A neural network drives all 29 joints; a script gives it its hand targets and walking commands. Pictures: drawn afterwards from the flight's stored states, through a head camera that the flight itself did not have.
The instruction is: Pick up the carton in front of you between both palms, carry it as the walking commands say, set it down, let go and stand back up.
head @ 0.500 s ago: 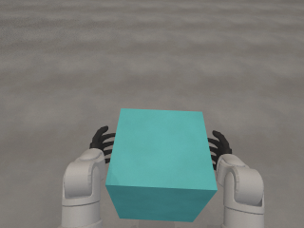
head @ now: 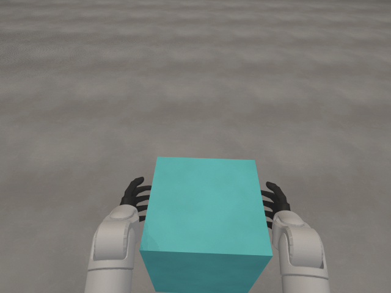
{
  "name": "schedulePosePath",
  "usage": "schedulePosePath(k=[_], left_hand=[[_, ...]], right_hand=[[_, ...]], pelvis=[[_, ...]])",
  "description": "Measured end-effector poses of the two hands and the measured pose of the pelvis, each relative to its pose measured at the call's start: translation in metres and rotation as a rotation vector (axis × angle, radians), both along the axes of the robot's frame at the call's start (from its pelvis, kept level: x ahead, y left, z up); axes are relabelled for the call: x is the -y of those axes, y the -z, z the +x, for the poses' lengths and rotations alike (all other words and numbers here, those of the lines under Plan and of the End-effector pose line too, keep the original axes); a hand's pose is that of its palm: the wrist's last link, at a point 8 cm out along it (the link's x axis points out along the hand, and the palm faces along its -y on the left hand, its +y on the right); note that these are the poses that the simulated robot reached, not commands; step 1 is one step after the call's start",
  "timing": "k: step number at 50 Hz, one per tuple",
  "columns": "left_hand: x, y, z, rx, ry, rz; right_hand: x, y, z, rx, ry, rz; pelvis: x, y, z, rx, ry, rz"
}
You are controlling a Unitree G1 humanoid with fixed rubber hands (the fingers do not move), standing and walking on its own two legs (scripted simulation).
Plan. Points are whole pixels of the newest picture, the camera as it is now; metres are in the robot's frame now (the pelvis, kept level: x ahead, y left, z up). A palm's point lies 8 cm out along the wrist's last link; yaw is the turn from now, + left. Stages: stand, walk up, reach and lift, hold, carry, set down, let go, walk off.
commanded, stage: carry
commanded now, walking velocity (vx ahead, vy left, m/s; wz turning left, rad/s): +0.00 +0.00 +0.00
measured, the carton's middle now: (203, 228) +0.28 +0.00 -0.02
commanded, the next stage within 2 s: hold in 0.58 s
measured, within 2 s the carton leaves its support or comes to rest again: neither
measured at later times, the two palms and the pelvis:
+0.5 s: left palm (130, 219) +0.26 +0.15 +0.04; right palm (280, 225) +0.26 -0.15 +0.04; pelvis -0.03 +0.00 +0.00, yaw +0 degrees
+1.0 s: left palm (142, 218) +0.27 +0.13 +0.03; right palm (292, 239) +0.23 -0.17 +0.04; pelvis -0.06 +0.02 +0.01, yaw -9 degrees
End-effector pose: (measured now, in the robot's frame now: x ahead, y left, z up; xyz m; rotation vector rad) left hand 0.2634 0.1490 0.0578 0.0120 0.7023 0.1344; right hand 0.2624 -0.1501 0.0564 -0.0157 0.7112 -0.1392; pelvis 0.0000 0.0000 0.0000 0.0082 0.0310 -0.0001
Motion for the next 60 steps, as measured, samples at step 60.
schedulePosePath(k=[60], left_hand=[[0.031, 0.071, 0.038, -0.008, 0.106, -0.036]], right_hand=[[0.028, 0.065, 0.002, -0.012, 0.086, -0.058]], pelvis=[[-0.031, 0.013, -0.075, 0.018, 0.171, -0.009]])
